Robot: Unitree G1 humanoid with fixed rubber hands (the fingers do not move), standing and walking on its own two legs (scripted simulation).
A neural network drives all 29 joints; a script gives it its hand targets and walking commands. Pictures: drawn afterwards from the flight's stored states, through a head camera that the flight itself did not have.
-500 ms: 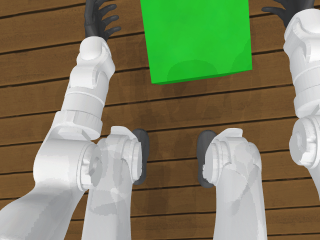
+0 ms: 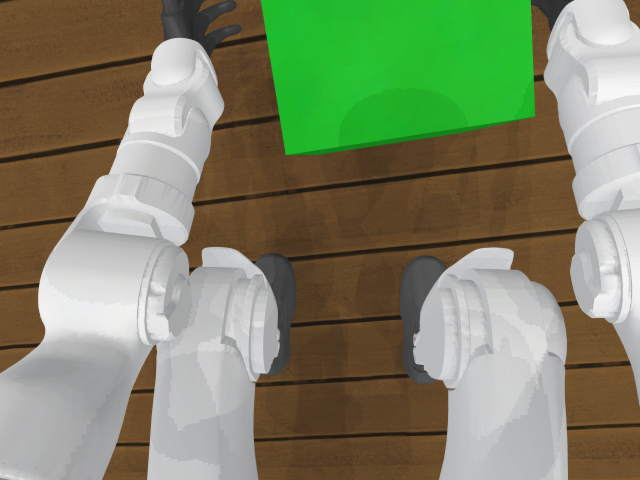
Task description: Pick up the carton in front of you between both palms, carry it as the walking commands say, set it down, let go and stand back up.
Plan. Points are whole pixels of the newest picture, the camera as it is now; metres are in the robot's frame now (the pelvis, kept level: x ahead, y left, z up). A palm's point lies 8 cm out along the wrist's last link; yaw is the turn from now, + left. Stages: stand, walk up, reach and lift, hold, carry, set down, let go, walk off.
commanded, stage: reach and lift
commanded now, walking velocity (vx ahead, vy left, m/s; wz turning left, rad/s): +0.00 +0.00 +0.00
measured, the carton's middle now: (384, 50) +0.52 -0.06 -0.24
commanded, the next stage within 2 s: none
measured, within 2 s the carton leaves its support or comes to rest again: leaves its support in 0.52 s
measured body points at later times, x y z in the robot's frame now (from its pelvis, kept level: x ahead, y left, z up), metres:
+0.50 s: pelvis -0.01 +0.00 +0.00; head +0.36 -0.05 +0.26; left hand +0.55 +0.10 -0.17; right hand +0.55 -0.21 -0.17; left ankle +0.12 +0.13 -0.33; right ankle +0.11 -0.12 -0.33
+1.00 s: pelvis +0.00 +0.02 +0.08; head +0.26 -0.05 +0.44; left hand +0.51 +0.09 +0.01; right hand +0.50 -0.21 +0.00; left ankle +0.12 +0.14 -0.33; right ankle +0.11 -0.12 -0.33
